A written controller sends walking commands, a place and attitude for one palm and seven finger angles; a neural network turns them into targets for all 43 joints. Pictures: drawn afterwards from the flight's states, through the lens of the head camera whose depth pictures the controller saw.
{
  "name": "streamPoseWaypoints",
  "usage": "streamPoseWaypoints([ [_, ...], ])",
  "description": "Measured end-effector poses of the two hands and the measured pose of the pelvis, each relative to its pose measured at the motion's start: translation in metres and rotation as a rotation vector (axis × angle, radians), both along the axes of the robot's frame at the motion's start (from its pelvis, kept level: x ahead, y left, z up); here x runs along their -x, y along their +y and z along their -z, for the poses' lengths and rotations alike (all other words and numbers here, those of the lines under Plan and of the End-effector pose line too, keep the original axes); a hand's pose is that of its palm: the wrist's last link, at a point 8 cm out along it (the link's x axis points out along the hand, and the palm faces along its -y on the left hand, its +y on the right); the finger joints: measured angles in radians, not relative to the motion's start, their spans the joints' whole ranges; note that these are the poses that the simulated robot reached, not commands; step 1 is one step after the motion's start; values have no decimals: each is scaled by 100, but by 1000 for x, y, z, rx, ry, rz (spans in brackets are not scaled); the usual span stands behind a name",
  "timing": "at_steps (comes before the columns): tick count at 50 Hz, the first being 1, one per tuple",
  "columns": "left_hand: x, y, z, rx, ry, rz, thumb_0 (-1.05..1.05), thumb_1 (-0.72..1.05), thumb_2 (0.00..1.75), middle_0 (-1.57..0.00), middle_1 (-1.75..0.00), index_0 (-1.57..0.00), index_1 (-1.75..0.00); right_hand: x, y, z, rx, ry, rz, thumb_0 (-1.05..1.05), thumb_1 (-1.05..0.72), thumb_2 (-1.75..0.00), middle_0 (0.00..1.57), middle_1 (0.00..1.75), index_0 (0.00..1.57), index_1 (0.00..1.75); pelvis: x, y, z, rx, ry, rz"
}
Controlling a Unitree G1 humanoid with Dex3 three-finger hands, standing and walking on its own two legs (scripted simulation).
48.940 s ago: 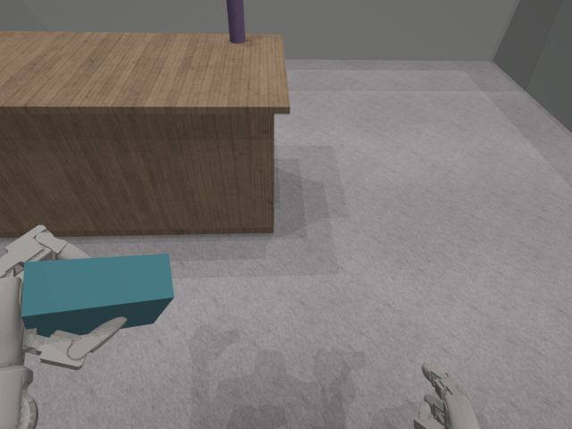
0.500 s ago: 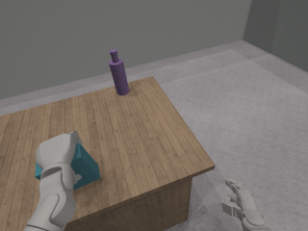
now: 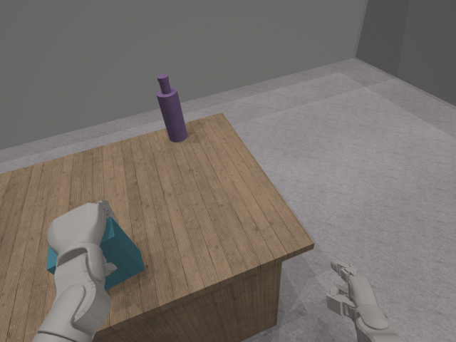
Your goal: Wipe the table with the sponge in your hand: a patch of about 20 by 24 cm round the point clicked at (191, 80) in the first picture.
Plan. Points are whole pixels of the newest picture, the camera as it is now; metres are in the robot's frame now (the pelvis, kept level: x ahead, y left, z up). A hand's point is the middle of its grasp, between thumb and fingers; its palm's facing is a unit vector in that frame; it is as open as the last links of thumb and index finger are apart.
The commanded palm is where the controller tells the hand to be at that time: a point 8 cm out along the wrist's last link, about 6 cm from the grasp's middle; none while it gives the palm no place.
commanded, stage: move the sponge above the wiping area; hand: left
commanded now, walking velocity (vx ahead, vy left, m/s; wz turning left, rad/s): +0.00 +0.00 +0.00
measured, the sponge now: (105, 264) +0.24 +0.28 +0.01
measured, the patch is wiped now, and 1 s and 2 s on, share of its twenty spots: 0.00 0.00 0.00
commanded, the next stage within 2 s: lower the sponge onto the table in 0.48 s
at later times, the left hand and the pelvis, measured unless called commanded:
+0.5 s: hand (106, 253) +0.24 +0.26 +0.05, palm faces -0.04 -0.18 -0.98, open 9.4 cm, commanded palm +0.21 +0.26 +0.13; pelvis +0.00 +0.00 +0.00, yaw +0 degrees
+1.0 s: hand (112, 254) +0.24 +0.25 +0.05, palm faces -0.05 -0.15 -0.99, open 9.4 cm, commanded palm +0.21 +0.26 +0.13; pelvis -0.01 +0.01 +0.00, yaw +0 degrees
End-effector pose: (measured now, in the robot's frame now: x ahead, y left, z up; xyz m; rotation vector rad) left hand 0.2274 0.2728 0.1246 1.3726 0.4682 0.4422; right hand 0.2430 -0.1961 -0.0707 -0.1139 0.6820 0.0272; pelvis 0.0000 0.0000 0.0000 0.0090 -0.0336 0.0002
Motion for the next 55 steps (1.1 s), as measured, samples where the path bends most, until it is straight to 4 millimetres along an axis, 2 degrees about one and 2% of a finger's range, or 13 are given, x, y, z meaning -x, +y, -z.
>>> streamPoseWaypoints([
  [4, 12, -9, 25, 45, 114, 52, 0, -47, 108, -81, -141, -82, -142, -1, -7, -2, 46, -10, -4, 2, -90, -90, 21, 30, 20, 30, 2, 1, 1, 2, 0, -14],
  [6, 14, -17, 30, 51, 120, 120, 0, -47, 108, -81, -141, -82, -142, -2, -10, -2, 74, -16, -6, 2, -90, -90, 20, 30, 20, 30, 3, 1, 1, 3, -4, -17],
  [9, 12, -25, 24, 13, 66, 215, 0, -48, 108, -82, -141, -82, -141, 0, -9, -1, 98, -20, -6, 2, -90, -90, 20, 30, 20, 30, 4, 1, 1, 5, -8, -15],
  [12, 5, -25, 6, -51, -27, 242, 0, -47, 108, -82, -141, -82, -141, 3, -6, 0, 83, -19, 2, 2, -90, -90, 20, 30, 20, 30, 4, 1, 1, 6, -10, -8],
  [15, -3, -18, -12, -80, -105, 192, 0, -47, 108, -82, -141, -82, -141, 5, 0, 2, 43, -15, 5, 2, -90, -90, 20, 30, 20, 30, 4, 2, 0, 5, -9, -3],
  [18, -6, -11, -19, -57, -121, 105, 0, -47, 108, -82, -141, -82, -141, 5, 5, 3, 5, -9, 3, 2, -90, -90, 20, 30, 20, 30, 4, 2, -1, 3, -6, -4],
  [23, 0, -9, 2, 15, 3, 44, 0, -47, 108, -81, -141, -82, -142, 3, 6, 0, -9, -8, -2, 2, -90, -90, 20, 30, 20, 30, 4, 3, 0, 1, 1, -5],
  [28, 14, -19, 25, 46, 88, 124, 0, -47, 108, -81, -141, -82, -141, 1, 0, -3, 40, -18, -11, 2, -90, -90, 21, 30, 20, 30, 5, 3, 1, 2, -5, -5],
  [33, 19, -16, 12, -23, -1, 187, 0, -48, 108, -82, -141, -82, -141, 1, -3, -5, 79, -25, -10, 2, -90, -90, 20, 30, 20, 30, 5, 3, 1, 7, -19, -5],
  [39, 14, -2, -9, -50, -78, 104, 0, -47, 108, -82, -141, -82, -141, 2, 3, -4, 37, -27, -5, 2, -90, -90, 20, 30, 20, 30, 7, 5, 0, 7, -20, -9],
  [43, 11, -5, -2, -15, -19, 75, 0, -47, 108, -81, -141, -82, -141, 2, 8, -4, 14, -28, -10, 2, -90, -90, 20, 30, 20, 30, 9, 6, -1, 5, -13, -16],
  [49, 6, -20, 17, 15, 56, 157, 0, -47, 108, -81, -141, -82, -141, 4, 11, -3, 29, -22, -19, 2, -90, -90, 20, 30, 20, 30, 10, 7, 0, 3, -8, -10],
  [55, 4, -18, 13, -21, -6, 179, 0, -48, 108, -82, -141, -82, -141, 10, 5, 0, 44, -1, -8, 2, -90, -90, 20, 30, 20, 30, 7, 5, 0, 5, -6, 2],
])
